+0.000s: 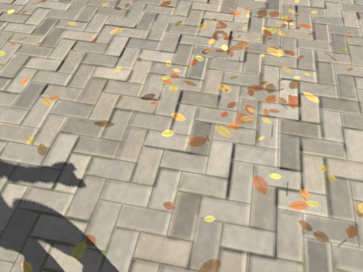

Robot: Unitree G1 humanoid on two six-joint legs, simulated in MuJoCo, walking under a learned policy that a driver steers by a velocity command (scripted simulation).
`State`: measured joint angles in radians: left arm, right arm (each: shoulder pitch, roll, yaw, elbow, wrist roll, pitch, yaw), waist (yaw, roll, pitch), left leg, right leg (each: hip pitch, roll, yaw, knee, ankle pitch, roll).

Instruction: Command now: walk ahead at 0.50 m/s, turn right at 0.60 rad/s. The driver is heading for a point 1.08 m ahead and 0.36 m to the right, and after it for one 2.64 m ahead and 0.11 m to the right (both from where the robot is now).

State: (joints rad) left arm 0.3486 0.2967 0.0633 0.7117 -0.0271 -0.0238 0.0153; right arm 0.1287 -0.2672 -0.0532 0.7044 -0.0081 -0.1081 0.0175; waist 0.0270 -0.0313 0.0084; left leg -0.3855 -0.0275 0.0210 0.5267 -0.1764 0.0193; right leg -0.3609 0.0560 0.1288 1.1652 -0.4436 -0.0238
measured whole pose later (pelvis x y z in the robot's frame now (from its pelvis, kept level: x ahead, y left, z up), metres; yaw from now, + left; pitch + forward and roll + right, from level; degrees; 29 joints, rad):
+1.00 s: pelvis +0.50 -0.13 +0.00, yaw -29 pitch +1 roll +1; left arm 0.30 0.29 0.05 0.76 -0.01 0.00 0.02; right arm 0.07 -0.25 -0.02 0.71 -0.02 -0.08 0.03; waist 0.03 -0.02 0.05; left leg -0.45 -0.03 0.02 0.52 -0.10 0.03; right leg -0.33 0.08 0.15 1.09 -0.58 0.04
